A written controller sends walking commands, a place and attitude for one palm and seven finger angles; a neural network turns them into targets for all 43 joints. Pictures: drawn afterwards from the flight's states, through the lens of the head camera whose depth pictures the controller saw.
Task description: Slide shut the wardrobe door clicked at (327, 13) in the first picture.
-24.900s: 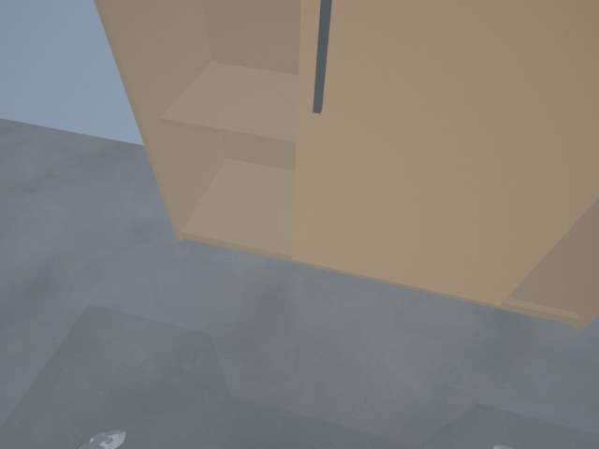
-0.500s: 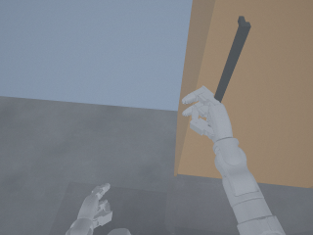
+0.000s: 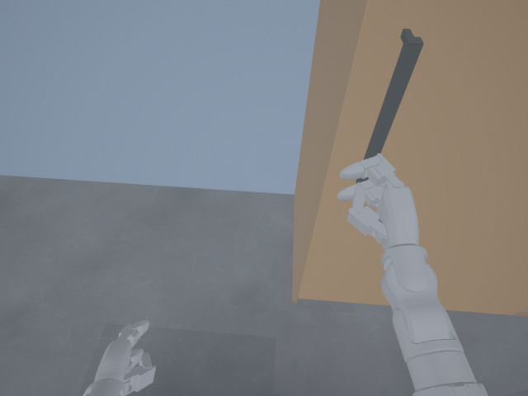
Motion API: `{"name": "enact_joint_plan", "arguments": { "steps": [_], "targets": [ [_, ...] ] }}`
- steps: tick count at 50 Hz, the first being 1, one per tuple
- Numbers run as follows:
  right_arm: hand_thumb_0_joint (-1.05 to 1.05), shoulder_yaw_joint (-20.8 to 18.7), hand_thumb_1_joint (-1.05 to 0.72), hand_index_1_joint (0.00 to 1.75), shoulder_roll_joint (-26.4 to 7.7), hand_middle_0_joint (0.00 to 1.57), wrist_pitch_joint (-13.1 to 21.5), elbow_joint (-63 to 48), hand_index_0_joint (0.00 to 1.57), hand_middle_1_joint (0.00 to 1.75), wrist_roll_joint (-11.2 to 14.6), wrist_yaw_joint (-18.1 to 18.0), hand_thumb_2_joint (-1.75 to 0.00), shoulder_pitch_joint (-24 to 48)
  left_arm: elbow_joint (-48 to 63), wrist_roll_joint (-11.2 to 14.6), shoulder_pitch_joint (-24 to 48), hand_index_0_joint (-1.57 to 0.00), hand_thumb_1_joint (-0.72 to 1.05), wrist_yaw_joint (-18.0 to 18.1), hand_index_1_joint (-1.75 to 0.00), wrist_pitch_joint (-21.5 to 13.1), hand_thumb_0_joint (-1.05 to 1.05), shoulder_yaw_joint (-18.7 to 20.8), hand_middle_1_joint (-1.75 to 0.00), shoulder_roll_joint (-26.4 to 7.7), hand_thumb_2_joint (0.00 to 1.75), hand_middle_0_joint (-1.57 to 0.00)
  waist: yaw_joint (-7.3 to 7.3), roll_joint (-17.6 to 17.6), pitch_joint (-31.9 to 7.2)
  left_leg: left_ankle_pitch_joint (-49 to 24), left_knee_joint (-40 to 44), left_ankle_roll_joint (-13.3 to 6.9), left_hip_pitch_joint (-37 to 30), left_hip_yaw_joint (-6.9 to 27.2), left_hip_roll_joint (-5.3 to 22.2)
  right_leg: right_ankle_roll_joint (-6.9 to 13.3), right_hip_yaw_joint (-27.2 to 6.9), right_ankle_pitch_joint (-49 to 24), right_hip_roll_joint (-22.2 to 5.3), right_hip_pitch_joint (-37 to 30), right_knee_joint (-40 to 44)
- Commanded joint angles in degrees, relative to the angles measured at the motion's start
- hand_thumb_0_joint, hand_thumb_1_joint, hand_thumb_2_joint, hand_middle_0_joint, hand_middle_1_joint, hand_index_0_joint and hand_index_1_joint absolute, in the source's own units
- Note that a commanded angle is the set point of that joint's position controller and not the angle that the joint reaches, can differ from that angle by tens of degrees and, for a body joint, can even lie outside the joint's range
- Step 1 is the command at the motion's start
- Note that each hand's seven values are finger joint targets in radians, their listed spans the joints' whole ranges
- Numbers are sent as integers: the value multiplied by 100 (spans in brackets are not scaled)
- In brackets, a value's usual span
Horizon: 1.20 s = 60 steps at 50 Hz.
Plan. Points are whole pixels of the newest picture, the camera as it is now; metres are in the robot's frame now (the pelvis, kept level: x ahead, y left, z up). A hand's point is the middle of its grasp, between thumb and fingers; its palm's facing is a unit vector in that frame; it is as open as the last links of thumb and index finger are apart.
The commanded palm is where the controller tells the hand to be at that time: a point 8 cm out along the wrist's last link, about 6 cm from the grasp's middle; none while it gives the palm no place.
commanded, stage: stop walking and hold the door there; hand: right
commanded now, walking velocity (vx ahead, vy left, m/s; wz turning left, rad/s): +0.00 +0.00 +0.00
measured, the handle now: (380, 121) +0.53 -0.17 +0.14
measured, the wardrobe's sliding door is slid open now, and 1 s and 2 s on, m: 0.00 0.00 0.00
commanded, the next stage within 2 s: loosen the grip on the handle in 0.44 s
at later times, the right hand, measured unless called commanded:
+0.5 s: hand (351, 231) +0.32 -0.10 +0.10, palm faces +0.01 +0.98 -0.19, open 4.7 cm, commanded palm +0.30 -0.15 +0.12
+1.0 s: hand (333, 223) +0.35 -0.08 +0.08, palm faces -0.01 +0.99 -0.17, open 13.0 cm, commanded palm +0.32 -0.13 +0.10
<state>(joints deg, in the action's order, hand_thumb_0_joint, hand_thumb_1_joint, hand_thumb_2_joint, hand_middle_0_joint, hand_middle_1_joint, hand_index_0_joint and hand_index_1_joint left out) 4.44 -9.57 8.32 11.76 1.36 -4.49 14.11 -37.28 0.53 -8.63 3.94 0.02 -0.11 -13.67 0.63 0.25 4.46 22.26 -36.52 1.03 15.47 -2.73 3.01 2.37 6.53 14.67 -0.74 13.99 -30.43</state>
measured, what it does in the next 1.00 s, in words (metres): stands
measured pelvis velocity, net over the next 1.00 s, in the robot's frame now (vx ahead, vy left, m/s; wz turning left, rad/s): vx -0.01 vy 0.03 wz -0.01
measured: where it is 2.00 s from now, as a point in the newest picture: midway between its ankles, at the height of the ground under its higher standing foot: outside the picture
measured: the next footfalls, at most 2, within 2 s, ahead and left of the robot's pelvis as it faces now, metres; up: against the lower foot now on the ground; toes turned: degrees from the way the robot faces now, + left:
none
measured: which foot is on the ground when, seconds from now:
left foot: down 0.00-1.00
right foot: down 0.00-1.00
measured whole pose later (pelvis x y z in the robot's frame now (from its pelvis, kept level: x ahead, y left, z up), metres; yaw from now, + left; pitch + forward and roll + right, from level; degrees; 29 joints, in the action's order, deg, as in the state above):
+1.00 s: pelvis -0.01 +0.03 -0.01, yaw -1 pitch +1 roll +0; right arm 3.0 -9.2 12.7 23.2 0.9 -4.3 15.8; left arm -36.6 1.6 -14.7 0.7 -7.8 -1.7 -12.8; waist -0.8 -0.2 -0.6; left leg 18.7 -35.6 -1.3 18.3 -3.3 0.6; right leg 0.1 4.9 15.1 -2.4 20.5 -34.3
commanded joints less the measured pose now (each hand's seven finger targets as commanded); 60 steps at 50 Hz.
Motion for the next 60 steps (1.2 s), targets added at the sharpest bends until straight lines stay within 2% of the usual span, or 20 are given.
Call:
{"name": "enact_joint_plan", "arguments": {
  "steps": [1,6,9,20,26,27,28,30,31,32,33,36,37,39,40,46,47,51,52,60],
  "targets": [
    [0,-347,-90,140,-558,45,496,-1762,45,140,-33,-81,-90,2017,733,-53,304,-20,90,-25,-30,-293,0,119,-30,-502,90,-20,-44,-941,-1395,-165,228,-65,-135,163,-99,451,-1474,-1737,-1442,-646,993],
    [0,-529,-90,140,-660,45,436,-1699,45,140,26,-19,-90,1406,864,-24,375,-20,90,25,-30,-320,0,19,-30,-342,90,-20,-116,-40,-1796,-2204,1214,-164,-898,610,270,-83,-688,-1351,-728,-442,368],
    [0,-416,-90,140,-563,45,402,-1597,45,140,102,29,-90,1462,861,5,413,-20,90,61,-30,-335,0,-3,-30,-328,90,-20,-113,655,-1821,-1776,1398,-177,-481,803,314,-153,-560,-959,-565,-761,318],
    [0,-805,-90,140,-988,45,353,-1364,45,140,122,-62,-90,1101,771,-3,483,-20,90,173,-30,-275,0,-24,-30,-375,90,-20,-81,314,-1426,-914,1821,-101,-187,719,248,-99,-560,-584,-533,-717,625],
    [0,-682,-90,140,-889,45,420,-1709,45,140,106,-85,-90,1142,834,13,430,-20,90,184,-30,-320,0,8,-30,-370,90,-20,-108,-106,-1559,-1286,1739,-61,-337,537,106,-69,-533,-944,-598,-913,741],
    [0,-2260,-90,140,-3107,45,428,-2180,45,140,-510,50,-90,4975,1118,-38,341,-20,90,32,-30,-430,0,399,-30,-520,90,-20,258,1668,-649,-2761,2232,179,-189,1142,246,139,-370,-706,-670,-300,48],
    [0,-759,-78,140,-957,45,-129,925,45,140,-349,405,-84,3179,626,53,295,-20,90,-116,-30,-804,0,271,-30,-702,90,-20,-499,1137,-2377,-3527,789,-278,-679,198,-296,0,-304,-1832,102,-736,908],
    [0,-494,-54,140,-45,45,-86,29,45,140,134,522,-73,1784,665,309,-119,-20,90,-158,-30,-921,0,363,-30,-694,90,-20,-187,-408,-2672,-2132,625,-260,191,-218,-351,-309,-519,-2049,-80,-1450,399],
    [0,-701,-42,140,-159,45,25,-242,45,140,380,561,-67,1892,732,304,-9,-20,90,-127,-30,-933,0,334,-30,-736,90,-20,20,-1327,-2822,-1676,832,-262,311,-133,-311,-396,-502,-1591,-65,-1739,416],
    [0,-1084,-30,140,-539,45,59,-189,45,140,518,513,-61,1612,762,224,40,-20,90,-122,-30,-994,0,317,-30,-737,90,-20,93,-1281,-2772,-1388,955,-273,215,-57,-306,-373,-478,-963,-39,-1620,437],
    [0,-885,-17,140,-430,45,145,-227,45,140,489,501,-55,1509,825,202,96,-20,90,-151,-30,-1047,0,257,-30,-691,90,-20,66,-1155,-2558,-1182,994,-268,201,-24,-295,-322,-452,-558,-5,-1311,456],
    [0,-155,19,140,-148,45,568,-230,45,140,79,351,-37,1999,906,173,-35,-20,90,-267,-30,-1117,0,227,-30,-716,90,-20,-261,165,-1544,-577,1006,-191,661,25,-308,-144,-555,123,-107,-443,432],
    [0,-364,31,140,-404,45,694,-94,45,140,-1,257,-32,1929,888,163,-112,-20,90,-277,-30,-1120,0,255,-30,-746,90,-20,-237,677,-1331,-367,1029,-174,700,60,-302,-110,-578,270,-124,-205,421],
    [0,-449,55,137,-547,42,869,-122,42,137,22,169,-20,1906,968,161,-48,-20,90,-281,-30,-1109,0,231,-30,-788,90,-20,-193,969,-1124,-29,1101,-144,726,163,-277,-59,-520,481,-90,11,398],
    [0,-761,55,135,-877,41,911,-131,41,135,57,115,-20,2078,943,162,-45,-20,90,-252,-30,-1090,0,230,-30,-814,90,-20,-152,1016,-1104,121,1152,-142,669,229,-263,-59,-488,570,-66,63,385],
    [0,-835,55,125,-962,33,838,-468,33,125,-23,-61,-20,2485,925,134,-33,-20,90,-207,-30,-1044,0,138,-30,-666,90,-20,-50,-109,-1643,-558,990,-196,423,307,-263,-47,-399,6,11,-218,169],
    [0,193,55,123,239,32,758,56,32,123,-36,-11,-20,2075,893,107,-100,-20,90,-256,-30,-1053,0,106,-30,-570,90,-20,-268,9,-1392,-770,881,-174,696,193,-290,-59,-409,-133,21,-180,46],
    [0,-527,55,117,-498,26,881,-427,26,117,-34,-20,-20,1742,908,34,-339,-20,90,-289,-30,-1035,0,228,-30,-693,90,-20,-33,228,-2341,-1863,579,-187,181,192,-291,-61,-473,-1023,25,-266,-149],
    [0,-450,55,115,-417,25,909,-655,25,115,-44,9,-20,1486,975,13,-338,-20,90,-310,-30,-1032,0,238,-30,-659,90,-20,46,181,-2567,-2201,488,-188,-6,206,-280,-66,-435,-1273,35,-307,-177],
    [0,-273,55,115,-268,25,812,-1258,25,115,-30,47,-20,849,997,13,-371,-20,90,-366,-30,-852,0,258,-30,-618,90,-20,-33,411,-2218,-2872,419,-138,5,168,-294,-44,-412,-1754,1,-261,-299]
  ]
}}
